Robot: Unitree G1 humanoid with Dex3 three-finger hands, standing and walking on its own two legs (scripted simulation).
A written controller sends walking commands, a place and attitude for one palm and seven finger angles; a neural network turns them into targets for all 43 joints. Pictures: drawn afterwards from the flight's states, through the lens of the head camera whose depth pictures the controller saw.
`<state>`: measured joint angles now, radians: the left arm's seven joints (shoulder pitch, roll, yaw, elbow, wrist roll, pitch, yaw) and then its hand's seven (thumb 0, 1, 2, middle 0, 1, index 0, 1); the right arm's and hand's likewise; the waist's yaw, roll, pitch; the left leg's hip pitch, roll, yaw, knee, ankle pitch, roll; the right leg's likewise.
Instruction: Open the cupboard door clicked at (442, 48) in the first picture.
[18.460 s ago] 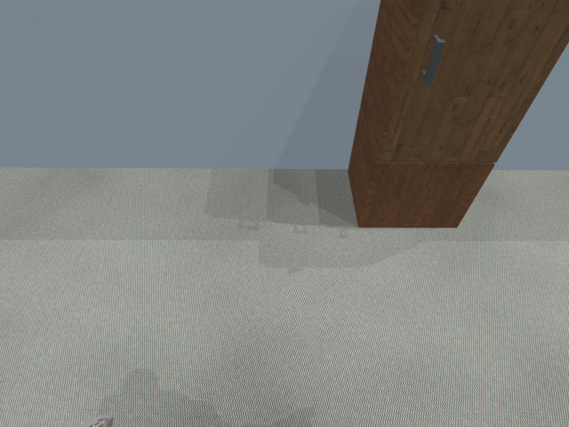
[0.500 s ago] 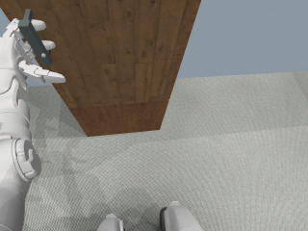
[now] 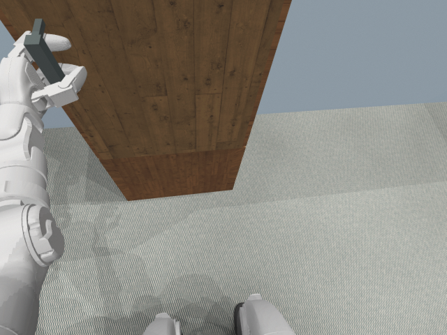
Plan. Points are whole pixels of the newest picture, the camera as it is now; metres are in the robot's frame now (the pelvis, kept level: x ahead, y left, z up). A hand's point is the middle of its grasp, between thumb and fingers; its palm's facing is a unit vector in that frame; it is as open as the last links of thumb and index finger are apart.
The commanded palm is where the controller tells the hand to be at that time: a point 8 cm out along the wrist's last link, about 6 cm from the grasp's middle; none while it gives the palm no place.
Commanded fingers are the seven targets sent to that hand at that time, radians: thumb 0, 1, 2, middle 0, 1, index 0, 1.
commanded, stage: close the thumb around the handle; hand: left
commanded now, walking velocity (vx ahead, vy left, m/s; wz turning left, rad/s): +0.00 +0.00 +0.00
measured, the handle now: (54, 62) +0.57 +0.24 +0.09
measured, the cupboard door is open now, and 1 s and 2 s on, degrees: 0 26 42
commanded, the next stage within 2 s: pull the door open along its arc in 0.18 s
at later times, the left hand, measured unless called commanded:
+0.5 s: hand (67, 89) +0.51 +0.21 +0.09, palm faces +0.03 -1.00 +0.00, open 5.5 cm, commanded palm +0.46 +0.25 +0.09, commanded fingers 0.00 0.90 0.90 -0.40 -1.35 -0.40 -1.35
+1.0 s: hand (106, 169) +0.36 +0.14 +0.10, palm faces +0.38 -0.93 +0.05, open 5.8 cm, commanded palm +0.30 +0.17 +0.09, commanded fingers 0.00 0.90 0.90 -0.40 -1.35 -0.40 -1.35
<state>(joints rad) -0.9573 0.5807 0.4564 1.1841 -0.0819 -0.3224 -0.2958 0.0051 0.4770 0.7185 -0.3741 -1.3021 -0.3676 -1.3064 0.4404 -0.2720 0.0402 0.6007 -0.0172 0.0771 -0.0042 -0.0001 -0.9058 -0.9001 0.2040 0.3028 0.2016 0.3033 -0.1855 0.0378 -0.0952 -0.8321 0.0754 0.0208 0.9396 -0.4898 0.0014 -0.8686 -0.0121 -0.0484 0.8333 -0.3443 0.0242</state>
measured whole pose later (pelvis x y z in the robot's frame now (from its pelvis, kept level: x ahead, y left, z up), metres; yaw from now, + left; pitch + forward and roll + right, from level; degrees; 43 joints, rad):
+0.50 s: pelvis +0.00 +0.00 +0.00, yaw -1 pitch +21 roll -3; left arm -0.87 0.56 0.47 1.11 -0.11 -0.32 -0.31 0.01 0.77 0.82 -0.37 -1.35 -0.38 -1.35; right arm 0.43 -0.28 0.03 0.58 -0.01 0.09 0.00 0.00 -0.91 -0.90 0.20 0.30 0.20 0.30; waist -0.17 0.04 -0.10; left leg -0.80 0.08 0.03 0.92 -0.49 0.00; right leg -0.85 -0.01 -0.04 0.83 -0.34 0.02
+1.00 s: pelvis +0.01 -0.01 +0.02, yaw +1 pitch +12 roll -1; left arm -0.15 -0.01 0.09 0.26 -0.05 -0.22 0.32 0.01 0.72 0.76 -0.37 -1.35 -0.37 -1.34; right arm 0.25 -0.21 -0.01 0.54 -0.03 0.02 0.04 0.00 -0.91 -0.90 0.20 0.30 0.20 0.30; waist -0.01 0.04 -0.12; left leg -0.53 0.05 0.03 0.78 -0.45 -0.01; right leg -0.60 -0.03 -0.04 0.74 -0.35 0.02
